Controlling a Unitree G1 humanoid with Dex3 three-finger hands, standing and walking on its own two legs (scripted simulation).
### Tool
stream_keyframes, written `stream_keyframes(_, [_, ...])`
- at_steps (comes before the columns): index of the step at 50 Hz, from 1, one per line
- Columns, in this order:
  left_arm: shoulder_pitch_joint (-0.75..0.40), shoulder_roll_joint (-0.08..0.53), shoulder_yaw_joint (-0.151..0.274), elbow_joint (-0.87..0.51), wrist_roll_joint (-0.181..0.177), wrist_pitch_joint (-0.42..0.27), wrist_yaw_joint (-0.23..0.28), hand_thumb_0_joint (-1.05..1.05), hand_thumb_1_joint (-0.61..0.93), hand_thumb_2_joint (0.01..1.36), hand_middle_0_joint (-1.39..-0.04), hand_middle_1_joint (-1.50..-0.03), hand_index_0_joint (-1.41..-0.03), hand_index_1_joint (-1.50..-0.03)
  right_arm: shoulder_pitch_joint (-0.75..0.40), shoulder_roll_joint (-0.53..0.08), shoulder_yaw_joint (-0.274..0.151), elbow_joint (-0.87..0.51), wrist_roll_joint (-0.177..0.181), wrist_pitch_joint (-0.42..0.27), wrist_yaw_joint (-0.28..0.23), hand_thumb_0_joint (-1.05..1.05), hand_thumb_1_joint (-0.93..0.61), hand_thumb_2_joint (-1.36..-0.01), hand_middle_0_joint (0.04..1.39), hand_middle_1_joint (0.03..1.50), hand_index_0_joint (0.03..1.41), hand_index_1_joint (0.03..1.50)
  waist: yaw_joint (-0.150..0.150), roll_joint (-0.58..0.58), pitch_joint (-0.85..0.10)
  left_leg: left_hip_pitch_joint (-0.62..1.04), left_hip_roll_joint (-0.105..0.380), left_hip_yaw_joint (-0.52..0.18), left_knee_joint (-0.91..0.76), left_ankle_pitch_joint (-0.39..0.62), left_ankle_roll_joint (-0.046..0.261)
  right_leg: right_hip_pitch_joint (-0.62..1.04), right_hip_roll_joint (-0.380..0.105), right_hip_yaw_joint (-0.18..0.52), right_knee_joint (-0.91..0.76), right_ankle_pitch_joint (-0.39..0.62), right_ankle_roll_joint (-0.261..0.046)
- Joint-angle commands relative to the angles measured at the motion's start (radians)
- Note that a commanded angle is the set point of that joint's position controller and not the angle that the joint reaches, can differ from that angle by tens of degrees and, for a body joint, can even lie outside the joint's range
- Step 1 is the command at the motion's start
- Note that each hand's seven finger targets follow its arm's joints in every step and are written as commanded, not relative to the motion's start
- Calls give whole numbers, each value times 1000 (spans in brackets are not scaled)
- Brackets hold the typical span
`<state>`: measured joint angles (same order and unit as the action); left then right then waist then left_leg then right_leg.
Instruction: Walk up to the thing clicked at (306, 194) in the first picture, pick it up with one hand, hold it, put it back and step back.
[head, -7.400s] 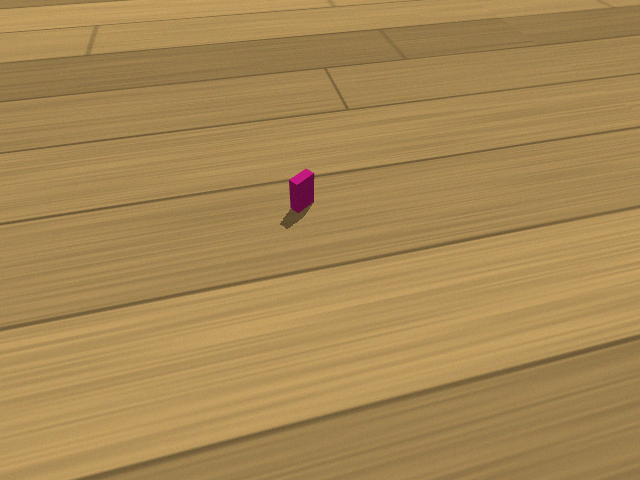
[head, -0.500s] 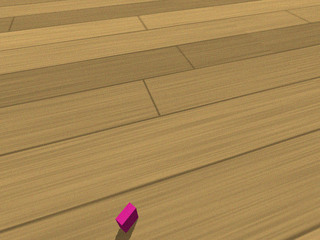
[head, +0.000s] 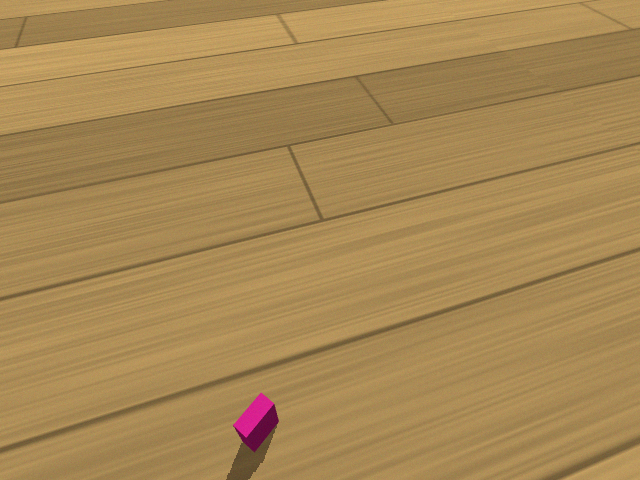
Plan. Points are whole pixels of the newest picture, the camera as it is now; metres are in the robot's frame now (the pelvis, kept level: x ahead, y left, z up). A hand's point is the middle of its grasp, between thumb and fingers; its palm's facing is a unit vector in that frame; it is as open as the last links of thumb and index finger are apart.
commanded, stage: go down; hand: left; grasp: from the side
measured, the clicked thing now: (257, 423) +0.38 +0.18 -0.70
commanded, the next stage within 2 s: none
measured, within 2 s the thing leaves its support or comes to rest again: neither
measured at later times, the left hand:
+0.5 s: hand out of the picture +0.14 +0.28 -0.19, palm faces +0.06 -0.95 -0.32, open 16.8 cm
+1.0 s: hand out of the picture +0.15 +0.31 -0.23, palm faces +0.13 -0.95 -0.28, open 17.4 cm
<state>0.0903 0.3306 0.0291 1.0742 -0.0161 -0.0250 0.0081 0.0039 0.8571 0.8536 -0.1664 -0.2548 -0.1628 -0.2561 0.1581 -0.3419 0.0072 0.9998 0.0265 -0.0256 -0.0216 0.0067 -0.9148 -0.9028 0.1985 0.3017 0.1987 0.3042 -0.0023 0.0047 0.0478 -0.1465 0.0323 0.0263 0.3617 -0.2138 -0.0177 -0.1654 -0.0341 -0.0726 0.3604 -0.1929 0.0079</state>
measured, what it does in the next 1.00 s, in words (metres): lowers itself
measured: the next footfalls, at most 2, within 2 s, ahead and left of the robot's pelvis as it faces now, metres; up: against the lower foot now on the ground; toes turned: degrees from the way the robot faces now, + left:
none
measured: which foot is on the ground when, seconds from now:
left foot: down 0.00-1.00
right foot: down 0.00-1.00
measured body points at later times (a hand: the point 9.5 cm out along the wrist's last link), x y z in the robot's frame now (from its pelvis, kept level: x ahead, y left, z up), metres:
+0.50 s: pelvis -0.01 +0.01 -0.06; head +0.06 +0.03 +0.38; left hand +0.14 +0.32 -0.17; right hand +0.11 -0.25 -0.16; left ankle -0.01 +0.13 -0.75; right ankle +0.00 -0.12 -0.75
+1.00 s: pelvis -0.03 +0.01 -0.12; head +0.08 +0.04 +0.31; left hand +0.14 +0.35 -0.21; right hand +0.15 -0.24 -0.20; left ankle -0.01 +0.13 -0.75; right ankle +0.00 -0.12 -0.75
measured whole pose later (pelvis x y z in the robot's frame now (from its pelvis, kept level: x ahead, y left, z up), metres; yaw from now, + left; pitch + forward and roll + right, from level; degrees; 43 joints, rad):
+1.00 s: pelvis -0.03 +0.01 -0.12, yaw -1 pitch +21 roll -3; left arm 0.20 0.39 0.34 0.49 -0.04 0.10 -0.15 -0.01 -0.53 0.03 -0.07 -0.02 -0.07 -0.03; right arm 0.20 -0.25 0.00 0.55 -0.01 -0.23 -0.07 0.01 -0.90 -0.90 0.20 0.30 0.20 0.30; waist -0.03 -0.01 -0.14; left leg -1.08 0.05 -0.02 1.30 -0.58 0.00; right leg -1.07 -0.05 -0.07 1.24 -0.53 0.01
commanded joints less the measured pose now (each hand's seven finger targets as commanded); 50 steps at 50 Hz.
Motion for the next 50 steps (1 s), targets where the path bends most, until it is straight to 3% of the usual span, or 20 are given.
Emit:
stream_keyframes(1, [-295,282,144,-83,29,-28,2,0,420,420,0,-50,-19,-27,55,-106,-46,-200,25,-31,-30,0,-960,-919,199,300,200,300,-34,-46,-112,-144,-42,20,76,57,36,-99,17,28,47,58,-17])
stream_keyframes(2, [-289,303,174,-72,50,-36,-5,0,340,340,0,-53,-18,-32,66,-109,-65,-221,10,-37,-32,0,-958,-919,199,300,200,300,-22,-53,-193,-157,-43,17,109,78,35,-84,12,34,88,93,-15])
stream_keyframes(4, [-110,263,199,-39,82,-13,-25,0,196,195,-10,-58,-26,-40,102,-95,-81,-256,-7,-40,-21,0,-939,-913,199,300,200,300,14,14,-263,-208,-54,18,172,124,26,-85,10,38,162,133,-24])
stream_keyframes(6, [-52,247,220,-59,83,8,-30,0,109,154,-22,-51,-38,-32,100,-89,-86,-303,-4,-43,-18,0,-931,-909,199,300,200,300,29,27,-280,-234,-57,16,195,152,20,-83,15,38,186,151,-28])
stream_keyframes(13, [-35,227,257,-235,78,55,-49,0,-332,55,-52,-45,-60,-38,80,-75,-96,-423,-4,-68,-4,0,-894,-899,199,300,199,300,5,21,-289,-363,-34,-4,332,106,18,-244,31,23,315,72,-30])
stream_keyframes(16, [-31,233,268,-343,75,66,-55,0,-427,46,-54,-47,-59,-43,85,-76,-102,-462,-5,-85,-10,0,-879,-896,199,300,200,300,-11,37,-311,-399,-27,-11,384,61,21,-317,30,26,368,34,-28])
stream_keyframes(17, [-60,203,244,-405,68,65,-59,0,-461,35,-61,-45,-64,-42,90,-64,-99,-460,-5,-92,-11,0,-879,-895,199,300,200,300,-20,46,-298,-415,-24,-13,400,28,19,-362,31,26,385,0,-28])
stream_keyframes(18, [-28,232,273,-423,69,71,-54,0,-494,34,-65,-52,-68,-49,84,-73,-102,-481,-5,-100,-15,0,-874,-894,199,300,200,300,-18,58,-318,-412,-17,-20,405,20,18,-372,33,22,403,-12,-29])
stream_keyframes(24, [78,185,248,-597,51,132,-58,0,-611,10,-68,-39,-70,-39,90,-61,-96,-510,-7,-131,-34,0,-860,-890,200,300,200,300,-31,69,-350,-460,-7,-35,474,4,14,-450,34,19,476,-38,-28])
stream_keyframes(25, [88,218,275,-644,51,144,-54,0,-603,16,-72,-48,-74,-47,90,-68,-97,-520,-9,-138,-39,0,-856,-888,200,300,200,300,-27,74,-372,-459,-4,-40,485,29,14,-442,33,15,490,-19,-28])
stream_keyframes(28, [136,186,256,-682,44,184,-57,0,-605,7,-73,-37,-75,-36,84,-64,-90,-527,-11,-151,-47,0,-873,-892,200,300,200,300,-39,73,-354,-490,-1,-45,517,54,10,-480,33,13,524,-10,-29])
stream_keyframes(29, [122,228,289,-736,44,193,-53,0,-603,11,-70,-33,-72,-33,79,-62,-88,-531,-12,-155,-50,0,-856,-888,200,300,200,300,-26,102,-354,-500,-1,-52,521,34,10,-494,30,14,531,-32,-29])
stream_keyframes(31, [188,191,272,-732,42,218,-57,0,-593,11,-67,-25,-69,-26,76,-58,-85,-544,-13,-161,-54,0,-864,-891,200,300,200,300,-28,83,-351,-518,2,-61,529,13,10,-514,33,10,546,-52,-30])
stream_keyframes(35, [221,208,301,-788,33,243,-61,0,-571,29,-66,-34,-69,-34,70,-54,-81,-564,-16,-179,-60,0,-869,-892,200,300,200,300,-23,96,-349,-563,-2,-63,556,-32,13,-548,32,10,571,-86,-29])
stream_keyframes(36, [190,186,276,-822,28,237,-71,0,-579,27,-64,-24,-65,-27,59,-45,-77,-578,-16,-184,-61,0,-873,-893,200,300,200,300,-39,97,-352,-577,-4,-59,576,-34,14,-561,32,10,578,-86,-27])
stream_keyframes(38, [223,221,318,-816,24,237,-72,0,-551,39,-62,-38,-65,-38,65,-50,-78,-573,-17,-189,-63,0,-872,-893,200,300,200,300,-28,99,-361,-594,-3,-64,590,-21,14,-578,32,9,602,-81,-29])
stream_keyframes(39, [214,191,292,-839,17,230,-83,0,-538,33,-58,-15,-58,-18,62,-45,-77,-584,-18,-195,-63,0,-890,-899,200,300,200,300,-38,99,-366,-601,-4,-63,604,-28,14,-597,32,11,610,-85,-29])
stream_keyframes(43, [147,244,356,-798,5,185,-97,0,-516,41,-60,-22,-61,-25,58,-51,-77,-577,-23,-215,-65,0,-904,-902,200,300,200,300,-42,76,-338,-691,-7,-62,660,-105,22,-676,30,15,656,-141,-26])
stream_keyframes(47, [19,283,400,-729,-25,65,-149,0,-518,22,-69,-24,-72,-24,68,-61,-78,-552,-27,-239,-60,0,-933,-908,200,300,200,300,-48,78,-408,-782,-9,-58,781,-80,26,-775,23,30,777,-116,-28])
stream_keyframes(50, [-39,327,441,-665,-54,-37,-212,0,-593,3,-73,-30,-77,-31,53,-74,-74,-554,-27,-258,-55,0,-951,-911,200,300,199,300,-34,82,-465,-884,-20,-56,865,-160,32,-869,17,43,859,-180,-29])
